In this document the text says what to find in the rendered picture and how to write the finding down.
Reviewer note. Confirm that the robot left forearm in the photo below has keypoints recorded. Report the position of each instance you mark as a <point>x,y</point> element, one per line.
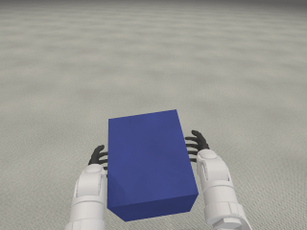
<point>88,200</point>

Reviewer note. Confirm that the robot right forearm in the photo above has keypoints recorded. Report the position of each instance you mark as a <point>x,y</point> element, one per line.
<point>222,209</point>

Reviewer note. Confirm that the left robot hand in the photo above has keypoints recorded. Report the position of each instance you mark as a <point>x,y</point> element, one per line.
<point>96,155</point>

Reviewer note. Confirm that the carton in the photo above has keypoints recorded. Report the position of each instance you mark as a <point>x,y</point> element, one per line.
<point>149,172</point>

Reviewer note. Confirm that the right robot hand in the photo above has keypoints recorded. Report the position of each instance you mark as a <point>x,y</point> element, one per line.
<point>201,144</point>

